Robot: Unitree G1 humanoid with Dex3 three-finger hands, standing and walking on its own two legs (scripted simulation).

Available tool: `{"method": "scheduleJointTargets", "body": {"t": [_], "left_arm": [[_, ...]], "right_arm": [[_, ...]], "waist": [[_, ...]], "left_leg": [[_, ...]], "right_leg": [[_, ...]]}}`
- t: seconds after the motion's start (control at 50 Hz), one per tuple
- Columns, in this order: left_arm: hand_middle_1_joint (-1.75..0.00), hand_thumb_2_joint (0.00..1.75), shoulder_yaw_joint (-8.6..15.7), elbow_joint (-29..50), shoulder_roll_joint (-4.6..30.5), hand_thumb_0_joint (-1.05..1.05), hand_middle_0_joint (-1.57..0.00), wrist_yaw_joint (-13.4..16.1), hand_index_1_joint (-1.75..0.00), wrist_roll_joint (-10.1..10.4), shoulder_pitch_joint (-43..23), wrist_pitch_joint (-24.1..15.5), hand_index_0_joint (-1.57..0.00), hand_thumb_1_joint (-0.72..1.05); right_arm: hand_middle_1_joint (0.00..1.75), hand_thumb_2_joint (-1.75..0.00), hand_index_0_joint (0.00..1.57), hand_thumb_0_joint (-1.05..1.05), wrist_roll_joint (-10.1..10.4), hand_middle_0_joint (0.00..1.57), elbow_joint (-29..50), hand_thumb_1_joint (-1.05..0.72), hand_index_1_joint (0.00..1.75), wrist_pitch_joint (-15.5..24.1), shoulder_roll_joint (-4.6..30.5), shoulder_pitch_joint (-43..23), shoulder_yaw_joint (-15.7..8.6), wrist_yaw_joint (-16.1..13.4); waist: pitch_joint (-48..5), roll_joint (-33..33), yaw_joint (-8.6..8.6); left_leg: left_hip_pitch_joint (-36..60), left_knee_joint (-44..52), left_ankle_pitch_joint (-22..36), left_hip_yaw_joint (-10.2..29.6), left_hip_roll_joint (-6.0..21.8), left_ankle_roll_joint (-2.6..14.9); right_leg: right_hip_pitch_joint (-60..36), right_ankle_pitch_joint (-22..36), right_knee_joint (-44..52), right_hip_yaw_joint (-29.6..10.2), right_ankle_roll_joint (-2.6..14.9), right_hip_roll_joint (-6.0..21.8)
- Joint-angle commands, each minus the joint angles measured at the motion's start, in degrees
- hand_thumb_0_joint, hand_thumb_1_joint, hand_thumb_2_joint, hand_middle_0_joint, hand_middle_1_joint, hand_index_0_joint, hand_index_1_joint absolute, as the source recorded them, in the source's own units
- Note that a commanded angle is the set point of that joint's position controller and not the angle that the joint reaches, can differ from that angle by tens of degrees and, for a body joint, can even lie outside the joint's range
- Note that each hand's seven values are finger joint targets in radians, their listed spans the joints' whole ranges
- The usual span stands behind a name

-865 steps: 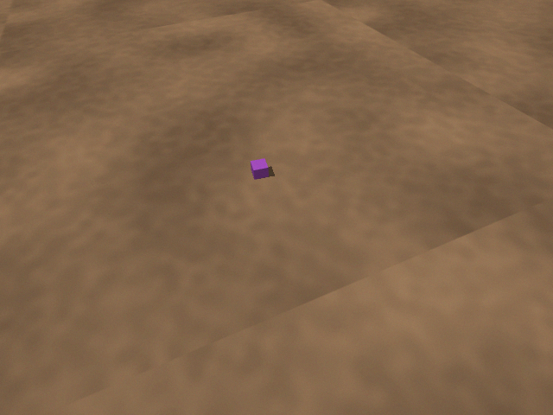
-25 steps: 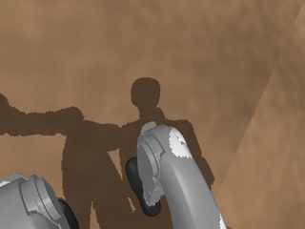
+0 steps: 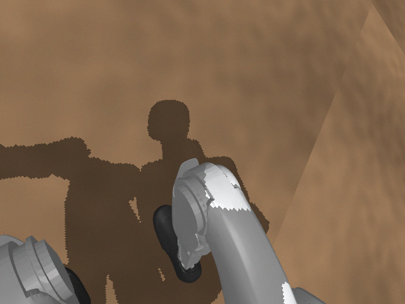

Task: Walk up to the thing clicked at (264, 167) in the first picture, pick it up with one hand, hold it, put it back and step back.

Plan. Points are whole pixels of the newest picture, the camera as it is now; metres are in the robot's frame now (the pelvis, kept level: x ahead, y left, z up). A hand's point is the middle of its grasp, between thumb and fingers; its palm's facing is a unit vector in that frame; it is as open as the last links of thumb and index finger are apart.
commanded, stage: close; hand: left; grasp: from above
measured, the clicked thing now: out of the picture +0.46 +0.33 -0.28
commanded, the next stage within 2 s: settle in 1.08 s
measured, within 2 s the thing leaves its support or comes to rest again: leaves its support in 1.54 s
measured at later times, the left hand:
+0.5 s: hand out of the picture +0.44 +0.32 -0.24, palm faces -0.38 -0.26 -0.89, open 11.4 cm
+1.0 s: hand out of the picture +0.45 +0.32 -0.24, palm faces -0.36 -0.24 -0.90, open 11.4 cm
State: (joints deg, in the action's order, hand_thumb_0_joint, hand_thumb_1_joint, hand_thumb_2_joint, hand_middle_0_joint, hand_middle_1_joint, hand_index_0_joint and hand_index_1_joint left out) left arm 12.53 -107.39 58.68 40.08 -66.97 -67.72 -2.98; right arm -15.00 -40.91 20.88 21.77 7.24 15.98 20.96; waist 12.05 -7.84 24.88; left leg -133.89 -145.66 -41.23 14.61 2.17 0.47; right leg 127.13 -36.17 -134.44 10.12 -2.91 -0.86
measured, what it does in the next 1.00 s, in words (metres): stands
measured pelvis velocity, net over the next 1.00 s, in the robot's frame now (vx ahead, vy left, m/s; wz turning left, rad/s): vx -0.01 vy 0.00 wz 0.00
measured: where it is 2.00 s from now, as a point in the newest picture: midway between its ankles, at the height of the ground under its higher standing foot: (137, 288)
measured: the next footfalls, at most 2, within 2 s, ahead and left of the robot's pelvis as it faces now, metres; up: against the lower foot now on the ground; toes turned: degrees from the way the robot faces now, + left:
none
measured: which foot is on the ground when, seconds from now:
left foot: down 0.00-1.00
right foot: down 0.00-1.00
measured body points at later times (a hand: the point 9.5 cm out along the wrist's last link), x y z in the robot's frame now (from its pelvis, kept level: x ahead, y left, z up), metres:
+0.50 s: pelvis +0.00 +0.00 +0.00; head +0.28 +0.12 +0.33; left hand +0.46 +0.33 -0.19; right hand +0.02 -0.25 -0.04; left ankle +0.06 +0.12 -0.27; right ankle +0.12 -0.12 -0.27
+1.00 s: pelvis -0.01 +0.00 +0.01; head +0.28 +0.12 +0.33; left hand +0.46 +0.33 -0.19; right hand +0.02 -0.24 -0.04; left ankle +0.06 +0.12 -0.27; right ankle +0.12 -0.12 -0.27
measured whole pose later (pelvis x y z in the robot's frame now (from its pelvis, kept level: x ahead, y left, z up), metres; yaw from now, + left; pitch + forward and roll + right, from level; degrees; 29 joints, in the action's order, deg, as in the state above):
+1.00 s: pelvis -0.01 +0.00 +0.01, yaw +0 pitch +27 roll -15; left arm 9.2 -105.7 59.2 38.9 -64.4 -66.2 -4.1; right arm -14.3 -38.8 19.8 21.4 8.4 17.8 19.3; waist 12.8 -8.0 24.4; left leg -132.6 -143.7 -40.3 15.0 2.4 0.4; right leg 125.8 -34.9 -132.1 10.6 -2.8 -1.2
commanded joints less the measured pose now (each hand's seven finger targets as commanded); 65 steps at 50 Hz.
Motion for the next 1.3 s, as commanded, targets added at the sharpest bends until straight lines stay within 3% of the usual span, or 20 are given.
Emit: {"method": "scheduleJointTargets", "body": {"t": [0.0, 0.04, 0.06, 0.1, 0.18, 0.2, 0.34, 0.38, 0.46, 0.66, 0.74, 0.88, 0.92, 0.96, 1.0, 1.02, 1.04, 1.14, 1.18, 1.28], "left_arm": [[-0.74, 0.76, 0.34, 7.37, 14.33, 0.0, -0.36, 1.47, -0.76, 1.16, -12.41, 0.83, -0.34, -0.25], [-0.72, 0.74, -0.3, 7.12, 13.79, 0.0, -0.39, 1.03, -0.74, 1.51, -12.5, 0.77, -0.37, -0.23], [-0.73, 0.74, 0.72, 8.36, 14.52, 0.0, -0.38, 1.01, -0.75, 1.45, -11.57, 0.7, -0.36, -0.22], [-0.69, 0.7, -0.57, 8.01, 12.42, 0.0, -0.41, 0.09, -0.71, 1.74, -12.15, 0.6, -0.39, -0.19], [-0.66, 0.67, -0.38, 8.15, 13.16, 0.0, -0.45, -1.07, -0.67, 2.66, -9.72, -0.07, -0.44, -0.13], [-0.64, 0.67, -1.33, 7.93, 12.25, 0.0, -0.47, -1.56, -0.66, 2.85, -9.96, -0.25, -0.45, -0.12], [-0.61, 0.62, -1.69, 8.64, 11.82, 0.0, -0.54, -1.19, -0.62, 2.64, -8.7, -2.41, -0.53, 0.01], [-0.6, 0.63, -3.34, 7.92, 9.8, 0.0, -0.57, -1.48, -0.62, 2.46, -9.09, -2.8, -0.55, 0.03], [-0.59, 0.64, -2.77, 7.91, 11.53, 0.0, -0.62, -0.48, -0.61, 1.3, -10.08, -3.12, -0.61, 0.11], [-0.58, 0.7, -4.46, 6.71, 10.07, 0.0, -0.77, 0.57, -0.61, 0.89, -12.22, -1.85, -0.75, 0.28], [-0.58, 0.7, -3.41, 6.26, 11.44, 0.0, -0.79, 1.4, -0.61, 0.92, -11.9, -1.33, -0.77, 0.31], [-0.59, 0.71, -4.3, 6.44, 10.54, 0.0, -0.83, 0.41, -0.61, 2.34, -11.33, -1.02, -0.81, 0.36], [-0.6, 0.74, -3.94, 7.08, 11.4, 0.0, -0.84, 0.36, -0.63, 2.77, -11.4, -0.97, -0.82, 0.38], [-0.6, 0.73, -4.46, 7.11, 10.6, 0.0, -0.86, -0.29, -0.63, 3.09, -11.35, -1.02, -0.83, 0.4], [-0.6, 0.73, -4.81, 7.94, 10.64, 0.0, -0.87, -0.69, -0.63, 3.03, -11.59, -1.24, -0.84, 0.41], [-0.6, 0.73, -3.61, 7.75, 12.68, 0.0, -0.88, -0.4, -0.63, 3.05, -10.59, -1.28, -0.85, 0.43], [-0.6, 0.74, -3.24, 7.9, 11.99, 0.0, -0.88, -0.22, -0.62, 2.98, -9.87, -1.28, -0.86, 0.43], [-0.63, 0.77, -5.5, 8.13, 9.73, 0.0, -0.92, -1.03, -0.65, 2.24, -11.31, -1.66, -0.89, 0.49], [-0.66, 0.76, -4.84, 7.78, 11.37, 0.0, -0.95, -0.77, -0.68, 1.73, -11.04, -1.64, -0.94, 0.46], [-0.72, 0.87, -4.76, 9.02, 11.05, 0.0, -1.02, -0.87, -0.74, 1.98, -10.59, -1.13, -1.0, 0.55]], "right_arm": [[0.3, -0.91, 0.2, 0.0, 0.76, 0.2, -1.2, -0.9, 0.3, -0.05, 19.61, 12.54, -5.12, -0.15], [0.3, -0.91, 0.2, 0.0, 0.74, 0.2, -1.04, -0.91, 0.3, 0.02, 19.41, 12.15, -4.83, -0.2], [0.3, -0.91, 0.2, 0.0, 0.98, 0.2, -0.95, -0.91, 0.3, -0.28, 19.63, 12.76, -5.24, -0.2], [0.3, -0.91, 0.2, 0.0, 0.92, 0.2, -0.87, -0.9, 0.3, -0.3, 18.46, 12.86, -4.68, 0.02], [0.3, -0.91, 0.2, 0.0, 1.2, 0.2, -1.14, -0.9, 0.3, -0.67, 19.08, 14.4, -4.88, -0.41], [0.3, -0.91, 0.2, 0.0, 1.23, 0.2, -1.17, -0.9, 0.3, -0.59, 18.59, 13.75, -4.57, -0.42], [0.3, -0.9, 0.2, 0.0, 1.44, 0.2, -0.82, -0.89, 0.3, -1.33, 19.1, 14.44, -5.06, -1.51], [0.3, -0.9, 0.2, 0.0, 1.25, 0.2, -0.48, -0.89, 0.3, -1.35, 18.4, 13.75, -4.55, -1.41], [0.3, -0.9, 0.2, 0.0, 1.16, 0.2, -0.38, -0.89, 0.3, -1.52, 19.34, 14.36, -4.53, -1.78], [0.3, -0.9, 0.2, 0.0, 0.5, 0.2, 0.4, -0.89, 0.3, -0.72, 19.49, 13.1, -3.74, -1.62], [0.3, -0.9, 0.2, 0.0, 0.64, 0.2, 0.3, -0.89, 0.3, -1.07, 19.61, 13.99, -3.81, -1.77], [0.3, -0.9, 0.2, 0.0, 0.52, 0.2, 0.59, -0.9, 0.3, -0.92, 18.92, 14.24, -3.4, -1.66], [0.3, -0.9, 0.2, 0.0, 1.16, 0.2, 0.41, -0.89, 0.3, -0.94, 19.07, 13.53, -3.43, -2.01], [0.3, -0.91, 0.2, 0.0, 0.94, 0.2, 0.4, -0.9, 0.3, -1.0, 18.84, 14.02, -3.46, -1.88], [0.3, -0.9, 0.2, 0.0, 1.02, 0.2, 0.8, -0.9, 0.3, -0.95, 18.61, 13.15, -3.28, -1.95], [0.3, -0.9, 0.2, 0.0, 1.26, 0.2, 0.59, -0.89, 0.3, -1.16, 19.47, 13.68, -3.46, -2.24], [0.3, -0.91, 0.2, 0.0, 1.35, 0.2, 0.63, -0.9, 0.3, -1.41, 19.13, 14.33, -3.75, -2.28], [0.3, -0.9, 0.2, 0.0, 1.13, 0.2, 0.68, -0.89, 0.3, -1.32, 18.8, 13.59, -3.21, -1.96], [0.3, -0.91, 0.2, 0.0, 1.2, 0.2, 0.64, -0.92, 0.3, -1.81, 19.06, 14.37, -3.32, -2.31], [0.3, -0.91, 0.2, 0.0, 1.38, 0.2, 0.34, -0.92, 0.3, -1.88, 18.82, 14.05, -3.57, -2.48]], "waist": [[-37.22, 32.91, 2.18], [-36.69, 32.83, 2.7], [-38.66, 33.36, 1.77], [-36.83, 31.74, 2.88], [-37.35, 30.43, 2.42], [-36.37, 29.52, 2.77], [-37.37, 30.94, 1.74], [-34.98, 29.33, 2.85], [-34.73, 29.1, 2.83], [-32.93, 29.96, 4.34], [-34.0, 29.95, 3.72], [-34.45, 29.2, 4.2], [-34.6, 28.99, 3.23], [-34.08, 29.76, 3.94], [-33.96, 28.67, 3.51], [-34.81, 29.53, 2.88], [-35.73, 30.6, 2.47], [-34.19, 30.43, 3.98], [-34.78, 30.0, 3.56], [-35.89, 32.0, 2.7]], "left_leg": [[29.69, 16.11, 13.85, -4.9, 1.06, -0.6], [29.16, 16.02, 13.1, -4.95, 1.03, -0.57], [30.21, 16.43, 14.57, -4.74, 1.12, -0.73], [28.94, 15.3, 14.47, -4.79, 1.02, -0.4], [27.69, 15.22, 15.38, -5.86, 0.75, 0.12], [27.2, 14.79, 14.24, -5.63, 0.8, 0.17], [28.09, 17.06, 11.27, -4.86, 0.98, -0.31], [27.24, 16.76, 9.76, -4.7, 1.09, -0.23], [27.33, 16.85, 10.83, -4.85, 0.99, -0.2], [28.3, 17.16, 10.32, -4.33, 1.19, -0.7], [27.77, 17.64, 10.21, -4.41, 1.19, -0.63], [27.73, 16.89, 10.88, -4.84, 1.05, -0.27], [26.98, 17.27, 10.17, -4.82, 1.1, -0.32], [27.62, 17.51, 10.11, -4.84, 1.04, -0.31], [26.9, 17.06, 8.81, -4.78, 1.07, -0.14], [26.85, 17.98, 8.94, -4.76, 1.09, -0.23], [28.39, 18.34, 10.46, -4.58, 1.09, -0.53], [28.79, 17.62, 11.19, -4.13, 1.18, -0.64], [27.75, 17.27, 11.74, -4.83, 1.04, -0.31], [29.64, 18.2, 12.0, -4.57, 1.2, -0.85]], "right_leg": [[-20.72, 14.53, 10.36, 5.28, 3.66, -2.63], [-21.03, 14.22, 10.26, 5.21, 3.67, -2.54], [-21.65, 15.13, 10.47, 5.32, 3.8, -2.71], [-20.86, 15.33, 10.04, 5.48, 3.51, -2.46], [-23.11, 15.75, 11.68, 4.93, 3.45, -2.87], [-22.44, 14.97, 11.28, 4.98, 3.37, -2.82], [-21.36, 11.9, 11.97, 5.78, 3.88, -3.0], [-20.24, 11.09, 11.85, 5.88, 3.72, -2.94], [-20.42, 11.95, 12.34, 5.75, 3.61, -3.05], [-19.53, 12.33, 12.01, 6.16, 3.49, -2.99], [-20.76, 12.27, 12.8, 5.91, 3.57, -2.98], [-22.33, 13.01, 13.3, 5.69, 3.31, -3.21], [-21.98, 12.42, 13.34, 5.44, 3.44, -3.05], [-22.11, 12.22, 13.29, 5.49, 3.48, -3.03], [-21.27, 11.24, 13.37, 5.51, 3.4, -3.01], [-22.12, 10.99, 13.87, 5.47, 3.59, -3.16], [-22.55, 12.14, 13.49, 5.52, 3.73, -3.11], [-20.2, 12.87, 12.44, 6.13, 3.61, -2.93], [-22.14, 13.48, 13.29, 5.61, 3.59, -3.36], [-21.68, 13.59, 12.98, 5.65, 3.85, -3.37]]}}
